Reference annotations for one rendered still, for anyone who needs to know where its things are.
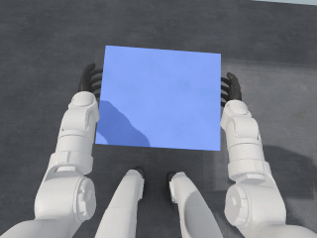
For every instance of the robot right upper arm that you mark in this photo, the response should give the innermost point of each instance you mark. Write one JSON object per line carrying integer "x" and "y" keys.
{"x": 258, "y": 211}

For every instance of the carton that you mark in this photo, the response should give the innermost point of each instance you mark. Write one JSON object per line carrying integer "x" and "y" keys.
{"x": 160, "y": 99}

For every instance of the robot left forearm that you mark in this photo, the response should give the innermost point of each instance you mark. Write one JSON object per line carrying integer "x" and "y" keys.
{"x": 72, "y": 157}

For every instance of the robot right forearm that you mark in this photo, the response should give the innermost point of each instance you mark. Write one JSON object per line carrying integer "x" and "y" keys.
{"x": 245, "y": 148}

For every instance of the robot left hand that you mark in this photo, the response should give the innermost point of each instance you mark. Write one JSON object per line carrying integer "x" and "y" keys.
{"x": 86, "y": 81}

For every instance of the robot right foot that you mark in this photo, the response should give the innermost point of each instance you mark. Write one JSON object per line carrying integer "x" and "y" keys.
{"x": 168, "y": 178}

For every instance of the robot right thigh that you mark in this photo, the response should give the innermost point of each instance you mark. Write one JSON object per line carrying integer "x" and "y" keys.
{"x": 196, "y": 218}

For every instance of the robot left upper arm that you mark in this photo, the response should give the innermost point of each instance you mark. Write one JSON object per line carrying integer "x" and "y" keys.
{"x": 62, "y": 205}

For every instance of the robot right hand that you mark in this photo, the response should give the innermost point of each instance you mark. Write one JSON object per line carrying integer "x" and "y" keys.
{"x": 234, "y": 89}

